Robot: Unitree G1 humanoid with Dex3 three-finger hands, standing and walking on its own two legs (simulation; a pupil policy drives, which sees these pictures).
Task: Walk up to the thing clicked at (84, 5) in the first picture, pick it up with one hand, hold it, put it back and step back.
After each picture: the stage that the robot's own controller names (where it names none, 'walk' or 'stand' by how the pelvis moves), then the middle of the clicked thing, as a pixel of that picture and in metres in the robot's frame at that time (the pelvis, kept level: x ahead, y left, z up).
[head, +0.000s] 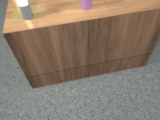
stand; out of the picture +1.07 +0.03 +0.01
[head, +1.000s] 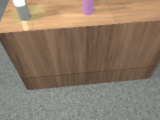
rise first; out of the picture +0.97 +0.06 +0.04
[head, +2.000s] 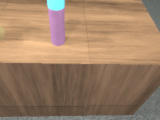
rise first; (57, 21) +0.65 +0.17 +0.04
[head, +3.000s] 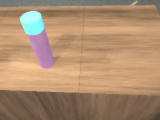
stand; (40, 43) +0.51 +0.23 +0.04
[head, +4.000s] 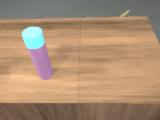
stand; (40, 56) +0.48 +0.23 +0.01
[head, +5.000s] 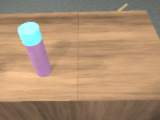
stand; (37, 53) +0.48 +0.23 +0.02
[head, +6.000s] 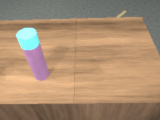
stand; (35, 57) +0.48 +0.25 +0.01
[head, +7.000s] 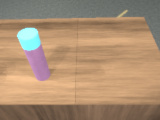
stand; (36, 57) +0.48 +0.24 +0.01
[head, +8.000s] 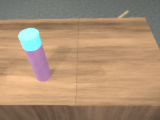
rise first; (37, 58) +0.48 +0.24 +0.01
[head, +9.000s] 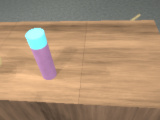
rise first; (43, 56) +0.49 +0.24 +0.01
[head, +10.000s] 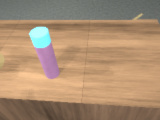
go down; (46, 55) +0.49 +0.23 +0.01
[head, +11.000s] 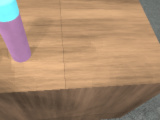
go down; (13, 32) +0.49 +0.22 +0.07
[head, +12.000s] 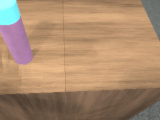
approach; (14, 35) +0.49 +0.23 +0.07
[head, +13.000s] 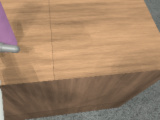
close in; out of the picture +0.51 +0.24 +0.11
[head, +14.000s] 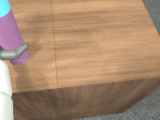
lift; (6, 31) +0.48 +0.22 +0.10
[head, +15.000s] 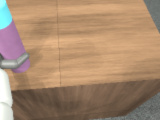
lift; (8, 41) +0.45 +0.22 +0.09
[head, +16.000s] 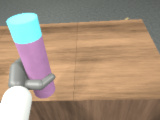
lift; (35, 60) +0.33 +0.17 +0.18
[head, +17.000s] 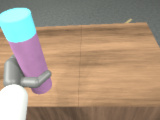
hold; (30, 57) +0.33 +0.18 +0.20
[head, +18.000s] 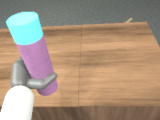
hold; (37, 59) +0.33 +0.16 +0.19
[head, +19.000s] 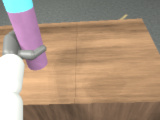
crouch; (28, 32) +0.42 +0.19 +0.21
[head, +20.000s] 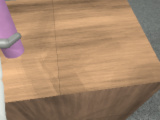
lower; out of the picture +0.50 +0.23 +0.15
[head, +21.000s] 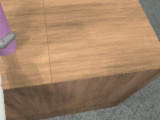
lower; out of the picture +0.51 +0.23 +0.11
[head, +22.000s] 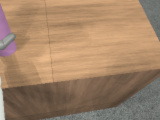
lower; out of the picture +0.51 +0.23 +0.10
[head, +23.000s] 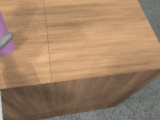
lower; out of the picture +0.51 +0.24 +0.10
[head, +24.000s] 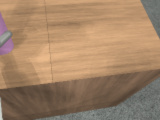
lower; out of the picture +0.51 +0.24 +0.11
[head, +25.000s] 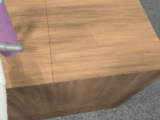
withdraw; out of the picture +0.50 +0.22 +0.10
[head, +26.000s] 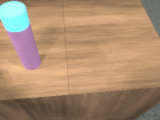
sink last; (24, 41) +0.47 +0.21 +0.07
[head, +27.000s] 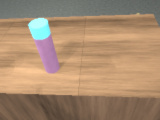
stand; (46, 48) +0.51 +0.22 +0.06
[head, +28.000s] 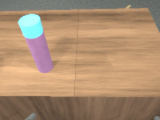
stand; (38, 47) +0.49 +0.22 +0.06
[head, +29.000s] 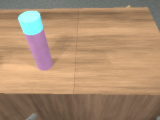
stand; (38, 44) +0.50 +0.22 +0.07
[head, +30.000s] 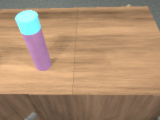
stand; (36, 44) +0.49 +0.23 +0.07
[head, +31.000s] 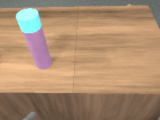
stand; (37, 43) +0.50 +0.23 +0.08
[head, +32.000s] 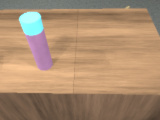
stand; (38, 44) +0.50 +0.22 +0.06
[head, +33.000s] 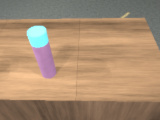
walk; (43, 55) +0.50 +0.22 +0.01
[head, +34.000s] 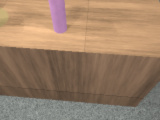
walk; (57, 8) +0.70 +0.17 +0.03
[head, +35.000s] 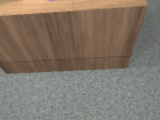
walk; out of the picture +1.00 +0.29 +0.04
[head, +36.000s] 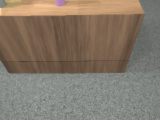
stand; out of the picture +1.10 +0.23 +0.02
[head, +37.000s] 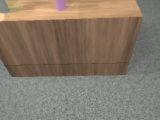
stand; out of the picture +1.11 +0.22 +0.01
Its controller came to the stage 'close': yes
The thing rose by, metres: 0.21
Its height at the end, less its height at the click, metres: +0.00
